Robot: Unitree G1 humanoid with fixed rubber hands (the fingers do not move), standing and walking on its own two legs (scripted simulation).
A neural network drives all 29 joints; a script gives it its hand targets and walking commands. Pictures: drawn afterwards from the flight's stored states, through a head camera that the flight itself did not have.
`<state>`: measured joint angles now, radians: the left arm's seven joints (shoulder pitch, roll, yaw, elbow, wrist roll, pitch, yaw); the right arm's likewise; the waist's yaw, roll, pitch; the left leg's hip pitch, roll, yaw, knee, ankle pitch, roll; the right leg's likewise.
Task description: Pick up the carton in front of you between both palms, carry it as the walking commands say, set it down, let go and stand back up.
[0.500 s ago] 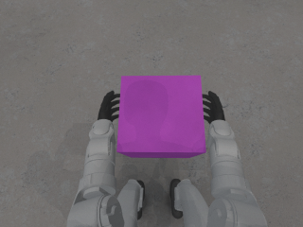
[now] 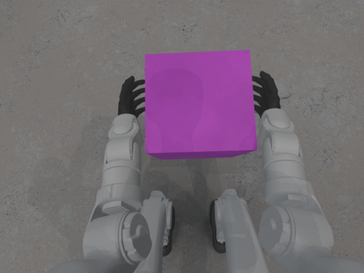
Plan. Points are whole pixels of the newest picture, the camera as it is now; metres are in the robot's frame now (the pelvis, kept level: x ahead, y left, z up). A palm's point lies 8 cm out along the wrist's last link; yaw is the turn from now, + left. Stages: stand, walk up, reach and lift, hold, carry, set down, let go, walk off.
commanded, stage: set down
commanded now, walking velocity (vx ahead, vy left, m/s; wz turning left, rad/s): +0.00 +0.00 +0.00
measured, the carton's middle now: (196, 115) +0.46 -0.01 -0.15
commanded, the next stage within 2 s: none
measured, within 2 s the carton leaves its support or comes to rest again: rests again in 1.28 s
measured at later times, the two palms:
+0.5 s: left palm (145, 120) +0.47 +0.13 -0.24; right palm (248, 114) +0.49 -0.17 -0.24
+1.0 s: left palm (152, 120) +0.51 +0.13 -0.36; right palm (237, 115) +0.52 -0.16 -0.37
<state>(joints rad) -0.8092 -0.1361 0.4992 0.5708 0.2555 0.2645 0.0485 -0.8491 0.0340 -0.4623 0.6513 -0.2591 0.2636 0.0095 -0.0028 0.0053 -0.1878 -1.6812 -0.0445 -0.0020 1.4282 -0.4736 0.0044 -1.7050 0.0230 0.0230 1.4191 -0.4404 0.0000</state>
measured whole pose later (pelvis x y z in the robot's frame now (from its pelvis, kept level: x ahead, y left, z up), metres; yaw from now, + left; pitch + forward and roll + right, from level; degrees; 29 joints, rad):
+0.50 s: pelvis -0.03 -0.01 -0.13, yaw +1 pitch +46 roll +3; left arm -1.11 -0.02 0.51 0.65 0.18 0.29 0.09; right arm -1.18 -0.10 -0.39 0.76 -0.19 0.30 -0.04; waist 0.01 0.01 -0.03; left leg -2.12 -0.04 0.00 1.85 -0.54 -0.03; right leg -2.17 0.04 0.01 1.85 -0.49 -0.02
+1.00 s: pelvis -0.02 -0.01 -0.21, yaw +2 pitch +42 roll +3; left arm -1.31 0.12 0.37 0.81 -0.01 0.23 0.16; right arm -1.39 -0.27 -0.18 0.92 -0.01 0.24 -0.10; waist 0.01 0.05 0.23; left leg -2.27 -0.07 0.01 2.16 -0.62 -0.04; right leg -2.32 0.03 0.01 2.16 -0.57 -0.02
